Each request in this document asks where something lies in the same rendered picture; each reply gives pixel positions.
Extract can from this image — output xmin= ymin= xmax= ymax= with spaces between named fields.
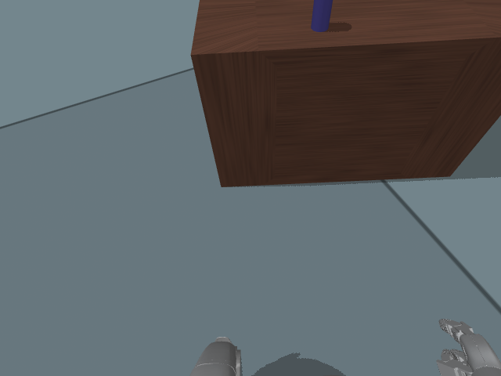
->
xmin=311 ymin=0 xmax=333 ymax=32

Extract right robot hand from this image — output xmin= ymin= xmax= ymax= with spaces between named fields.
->
xmin=436 ymin=319 xmax=501 ymax=376

